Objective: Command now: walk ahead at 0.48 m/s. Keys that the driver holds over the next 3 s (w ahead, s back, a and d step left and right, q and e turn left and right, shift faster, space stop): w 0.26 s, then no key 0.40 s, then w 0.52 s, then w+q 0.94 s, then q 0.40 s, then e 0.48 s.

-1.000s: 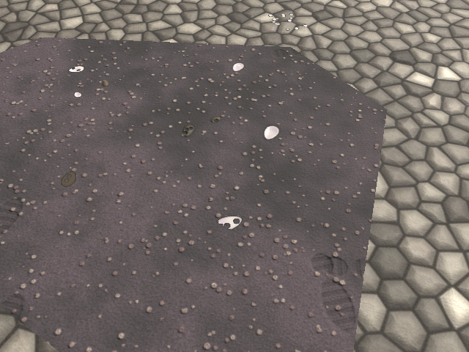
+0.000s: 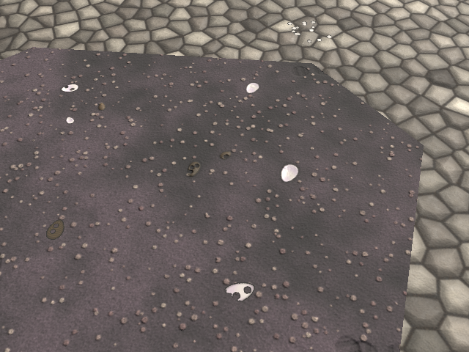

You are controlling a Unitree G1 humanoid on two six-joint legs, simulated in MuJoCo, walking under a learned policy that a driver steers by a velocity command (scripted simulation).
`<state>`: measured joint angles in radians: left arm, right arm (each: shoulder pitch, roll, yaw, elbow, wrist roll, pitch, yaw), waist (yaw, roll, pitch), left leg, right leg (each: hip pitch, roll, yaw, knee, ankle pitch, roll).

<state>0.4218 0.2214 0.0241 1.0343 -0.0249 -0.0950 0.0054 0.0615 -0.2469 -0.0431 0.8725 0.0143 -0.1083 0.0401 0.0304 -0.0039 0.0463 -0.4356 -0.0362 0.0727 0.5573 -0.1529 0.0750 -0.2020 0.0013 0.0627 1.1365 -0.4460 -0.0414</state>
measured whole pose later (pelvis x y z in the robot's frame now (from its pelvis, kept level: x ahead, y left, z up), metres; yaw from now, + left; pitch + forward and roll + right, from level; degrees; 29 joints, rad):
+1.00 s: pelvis +0.39 -0.03 +0.03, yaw +1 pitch +2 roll -2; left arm 0.12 0.27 0.08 0.94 -0.02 -0.07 0.00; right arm 0.42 -0.22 -0.06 1.06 0.01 -0.08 -0.03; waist -0.06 -0.02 -0.05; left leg -0.11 0.03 0.02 0.30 -0.23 0.01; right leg -0.55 -0.02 -0.01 0.84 -0.20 -0.04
